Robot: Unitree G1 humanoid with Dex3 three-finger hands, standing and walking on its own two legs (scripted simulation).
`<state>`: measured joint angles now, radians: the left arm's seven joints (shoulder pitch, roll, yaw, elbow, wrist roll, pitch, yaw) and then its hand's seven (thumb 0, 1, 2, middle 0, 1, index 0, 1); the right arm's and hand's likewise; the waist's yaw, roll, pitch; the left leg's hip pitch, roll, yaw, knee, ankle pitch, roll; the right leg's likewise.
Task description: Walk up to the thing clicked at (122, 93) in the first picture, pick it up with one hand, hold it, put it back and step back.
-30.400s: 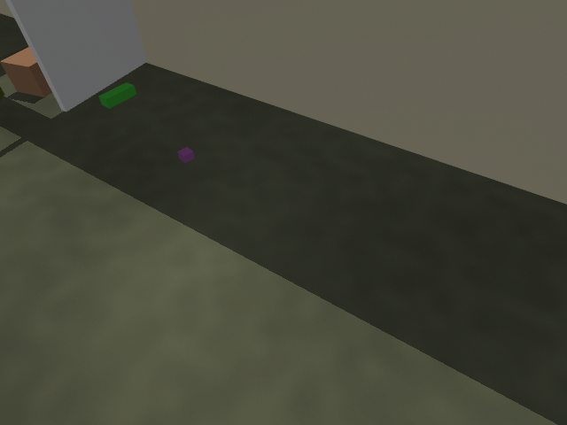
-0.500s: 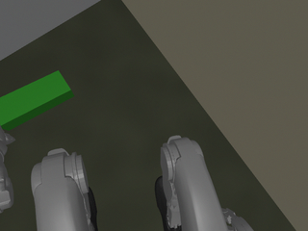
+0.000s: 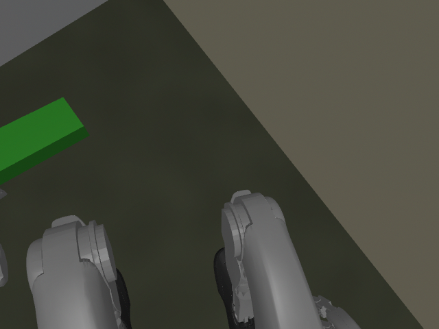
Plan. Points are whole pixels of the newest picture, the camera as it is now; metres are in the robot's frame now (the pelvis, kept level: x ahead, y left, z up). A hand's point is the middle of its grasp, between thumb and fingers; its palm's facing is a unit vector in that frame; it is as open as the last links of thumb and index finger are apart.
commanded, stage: rise first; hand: left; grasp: from above
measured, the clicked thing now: (27, 143) +0.49 +0.33 -0.28
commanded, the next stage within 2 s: approach in 1.12 s
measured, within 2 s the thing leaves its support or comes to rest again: neither
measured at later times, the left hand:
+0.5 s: hand out of the picture +0.43 +0.37 -0.18, palm faces -0.31 -0.26 -0.91, open 14.3 cm
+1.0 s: hand out of the picture +0.44 +0.37 -0.17, palm faces -0.33 -0.26 -0.91, open 14.3 cm
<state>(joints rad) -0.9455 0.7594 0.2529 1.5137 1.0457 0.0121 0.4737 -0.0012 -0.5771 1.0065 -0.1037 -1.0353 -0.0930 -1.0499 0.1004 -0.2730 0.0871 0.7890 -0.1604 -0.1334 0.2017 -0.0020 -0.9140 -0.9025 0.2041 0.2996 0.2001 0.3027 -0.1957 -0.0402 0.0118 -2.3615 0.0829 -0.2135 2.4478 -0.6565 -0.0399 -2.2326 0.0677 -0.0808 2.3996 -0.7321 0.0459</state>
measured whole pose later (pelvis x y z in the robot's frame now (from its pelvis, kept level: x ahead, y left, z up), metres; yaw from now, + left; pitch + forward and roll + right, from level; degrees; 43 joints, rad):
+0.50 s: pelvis +0.00 +0.00 +0.00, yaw -1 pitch +31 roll -9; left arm -0.99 0.80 0.25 1.54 1.04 0.03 0.46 0.00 -0.59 1.01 -0.10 -1.04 -0.09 -1.05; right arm 0.11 -0.28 0.12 0.78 -0.16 -0.15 0.22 0.00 -0.92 -0.90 0.20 0.30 0.20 0.30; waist -0.22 -0.04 0.02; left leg -2.37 0.08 -0.23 2.46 -0.67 -0.04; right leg -2.23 0.07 -0.09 2.40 -0.73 0.05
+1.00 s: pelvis +0.00 +0.00 +0.00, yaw -1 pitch +31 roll -9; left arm -1.03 0.85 0.24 1.56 1.05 0.03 0.43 0.00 -0.59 1.01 -0.10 -1.04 -0.09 -1.06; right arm 0.13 -0.29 0.14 0.76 -0.16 -0.14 0.23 0.00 -0.92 -0.90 0.20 0.30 0.20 0.30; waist -0.24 -0.04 0.03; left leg -2.36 0.08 -0.23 2.46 -0.66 -0.04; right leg -2.22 0.08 -0.10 2.39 -0.72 0.06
